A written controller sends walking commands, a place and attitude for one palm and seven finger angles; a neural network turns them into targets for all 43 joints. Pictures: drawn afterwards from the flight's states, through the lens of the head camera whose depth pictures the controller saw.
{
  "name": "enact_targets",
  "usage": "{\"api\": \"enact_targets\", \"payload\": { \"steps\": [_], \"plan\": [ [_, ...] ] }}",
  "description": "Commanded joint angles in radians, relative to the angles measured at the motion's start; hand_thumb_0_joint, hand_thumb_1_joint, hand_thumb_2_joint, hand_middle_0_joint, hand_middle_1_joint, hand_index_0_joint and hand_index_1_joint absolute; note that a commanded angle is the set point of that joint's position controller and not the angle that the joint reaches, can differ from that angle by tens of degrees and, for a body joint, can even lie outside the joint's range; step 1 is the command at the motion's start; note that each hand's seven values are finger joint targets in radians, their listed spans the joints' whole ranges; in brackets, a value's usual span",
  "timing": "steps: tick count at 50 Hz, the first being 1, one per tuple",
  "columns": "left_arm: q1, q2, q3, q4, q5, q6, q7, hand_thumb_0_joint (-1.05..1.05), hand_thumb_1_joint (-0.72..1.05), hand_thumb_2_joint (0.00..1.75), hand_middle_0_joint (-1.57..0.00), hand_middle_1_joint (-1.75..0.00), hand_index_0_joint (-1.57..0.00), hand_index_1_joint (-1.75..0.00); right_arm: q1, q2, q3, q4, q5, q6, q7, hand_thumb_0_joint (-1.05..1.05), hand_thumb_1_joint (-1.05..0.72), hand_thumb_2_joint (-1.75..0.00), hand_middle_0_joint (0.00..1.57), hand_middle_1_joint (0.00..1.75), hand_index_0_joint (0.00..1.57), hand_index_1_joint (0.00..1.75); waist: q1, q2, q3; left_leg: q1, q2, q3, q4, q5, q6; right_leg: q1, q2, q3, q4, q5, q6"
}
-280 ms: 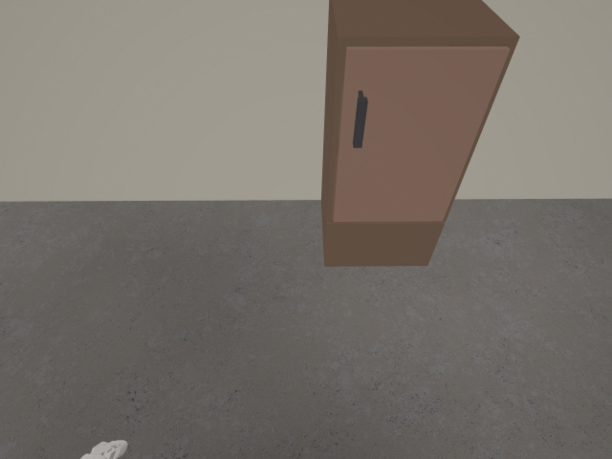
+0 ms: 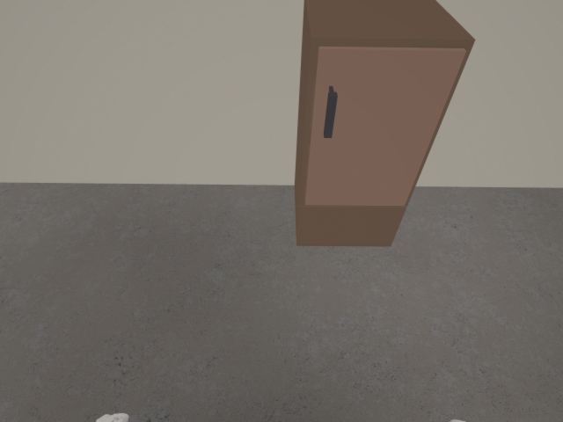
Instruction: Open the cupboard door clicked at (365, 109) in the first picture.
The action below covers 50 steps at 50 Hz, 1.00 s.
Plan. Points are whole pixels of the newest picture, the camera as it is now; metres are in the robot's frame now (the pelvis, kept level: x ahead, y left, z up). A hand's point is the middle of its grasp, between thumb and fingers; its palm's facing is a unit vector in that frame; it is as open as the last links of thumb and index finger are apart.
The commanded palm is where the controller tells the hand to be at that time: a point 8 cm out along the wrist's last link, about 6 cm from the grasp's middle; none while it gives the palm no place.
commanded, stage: stand and wait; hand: left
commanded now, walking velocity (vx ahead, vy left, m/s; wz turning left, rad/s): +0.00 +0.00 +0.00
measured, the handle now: (329, 112) +0.94 -0.08 -0.05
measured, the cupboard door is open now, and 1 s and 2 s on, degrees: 0 0 0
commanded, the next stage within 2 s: look at it before walking up in 0.54 s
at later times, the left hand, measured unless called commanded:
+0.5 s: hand out of the picture +0.06 +0.25 -0.15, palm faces -0.01 -0.94 -0.34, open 7.4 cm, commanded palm none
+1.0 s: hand out of the picture +0.06 +0.25 -0.15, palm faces -0.02 -0.94 -0.33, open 7.4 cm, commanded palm none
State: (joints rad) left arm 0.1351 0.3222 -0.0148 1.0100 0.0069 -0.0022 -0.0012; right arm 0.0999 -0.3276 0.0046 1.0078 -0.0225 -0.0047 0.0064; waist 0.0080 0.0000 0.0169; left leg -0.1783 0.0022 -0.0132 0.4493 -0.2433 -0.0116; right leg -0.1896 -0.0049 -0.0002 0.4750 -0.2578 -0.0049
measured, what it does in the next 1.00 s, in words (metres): stands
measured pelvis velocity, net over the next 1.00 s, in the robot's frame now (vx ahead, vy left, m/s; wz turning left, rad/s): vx -0.01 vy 0.00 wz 0.00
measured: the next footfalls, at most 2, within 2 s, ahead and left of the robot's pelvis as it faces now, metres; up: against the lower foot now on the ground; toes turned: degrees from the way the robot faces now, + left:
none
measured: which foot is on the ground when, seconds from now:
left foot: down 0.00-1.00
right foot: down 0.00-1.00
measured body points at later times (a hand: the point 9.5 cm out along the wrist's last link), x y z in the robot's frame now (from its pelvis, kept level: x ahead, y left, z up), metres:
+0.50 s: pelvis -0.01 +0.00 +0.00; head -0.01 +0.00 +0.45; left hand +0.06 +0.30 -0.13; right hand +0.06 -0.30 -0.13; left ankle +0.00 +0.13 -0.74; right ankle +0.00 -0.12 -0.74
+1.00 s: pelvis -0.01 +0.00 +0.01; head -0.01 +0.00 +0.46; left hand +0.06 +0.30 -0.13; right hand +0.06 -0.29 -0.13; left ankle +0.00 +0.13 -0.74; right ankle +0.00 -0.12 -0.74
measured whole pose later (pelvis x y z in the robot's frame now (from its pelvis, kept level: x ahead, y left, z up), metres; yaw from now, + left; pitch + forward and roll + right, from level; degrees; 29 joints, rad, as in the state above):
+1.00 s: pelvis -0.01 +0.00 +0.01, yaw +0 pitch -2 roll +0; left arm 0.15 0.34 0.00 1.09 0.01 -0.01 0.00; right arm 0.13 -0.34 0.00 1.11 -0.01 -0.01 0.01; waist 0.01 0.00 0.03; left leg -0.15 0.01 -0.01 0.37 -0.19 -0.01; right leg -0.16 0.00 0.00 0.38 -0.19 -0.01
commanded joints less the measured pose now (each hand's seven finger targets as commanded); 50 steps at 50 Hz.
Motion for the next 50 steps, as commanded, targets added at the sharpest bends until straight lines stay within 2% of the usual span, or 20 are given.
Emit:
{"api": "enact_targets", "payload": {
  "steps": [1, 31, 35, 40, 50],
  "plan": [
    [-0.048, 0.220, 0.053, -0.063, 0.004, -0.024, 0.012, 0.00, 0.90, 0.90, -0.20, -0.30, -0.20, -0.30, -0.044, -0.200, -0.047, -0.054, 0.007, -0.026, -0.020, 0.00, -0.90, -0.90, 0.20, 0.30, 0.20, 0.30, -0.008, -0.008, -0.070, 0.022, 0.094, -0.075, -0.067, 0.163, 0.042, 0.018, -0.115, 0.103, -0.102, 0.155, -0.034],
    [-0.033, 0.220, 0.050, 0.010, 0.005, -0.022, 0.010, 0.00, 0.90, 0.90, -0.20, -0.30, -0.20, -0.30, -0.013, -0.208, -0.042, 0.034, 0.012, -0.028, -0.017, 0.00, -0.90, -0.90, 0.20, 0.30, 0.20, 0.30, -0.004, -0.005, -0.018, 0.007, 0.105, -0.094, -0.136, 0.082, 0.037, 0.006, -0.111, 0.115, -0.171, 0.037, -0.027],
    [-0.035, 0.220, 0.050, 0.009, 0.005, -0.024, 0.010, 0.00, 0.90, 0.90, -0.20, -0.30, -0.20, -0.30, -0.008, -0.210, -0.041, 0.037, 0.011, -0.030, -0.017, 0.00, -0.90, -0.90, 0.20, 0.30, 0.20, 0.30, -0.007, -0.015, -0.036, 0.018, 0.105, -0.092, -0.133, 0.106, 0.036, 0.016, -0.114, 0.118, -0.170, 0.061, -0.028],
    [-0.033, 0.220, 0.049, 0.012, 0.004, -0.026, 0.011, 0.00, 0.90, 0.90, -0.20, -0.30, -0.20, -0.30, -0.014, -0.211, -0.041, 0.038, 0.012, -0.031, -0.018, 0.00, -0.90, -0.90, 0.20, 0.30, 0.20, 0.30, -0.007, 0.004, -0.048, 0.034, 0.110, -0.093, -0.132, 0.143, 0.036, 0.029, -0.115, 0.111, -0.162, 0.117, -0.028],
    [-0.029, 0.221, 0.049, 0.016, 0.004, -0.025, 0.010, 0.00, 0.90, 0.90, -0.20, -0.30, -0.20, -0.30, -0.021, -0.213, -0.040, 0.040, 0.013, -0.028, -0.018, 0.00, -0.90, -0.90, 0.20, 0.30, 0.20, 0.30, -0.006, 0.006, -0.027, 0.031, 0.108, -0.092, -0.142, 0.114, 0.034, 0.019, -0.113, 0.114, -0.177, 0.087, -0.026]
  ]
}}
